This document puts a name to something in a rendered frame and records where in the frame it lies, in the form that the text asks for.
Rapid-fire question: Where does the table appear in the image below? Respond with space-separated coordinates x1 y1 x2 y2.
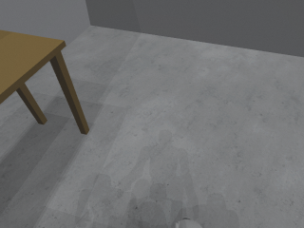
0 29 89 135

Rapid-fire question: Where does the right robot thigh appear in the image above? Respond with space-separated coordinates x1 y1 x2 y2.
175 218 202 228

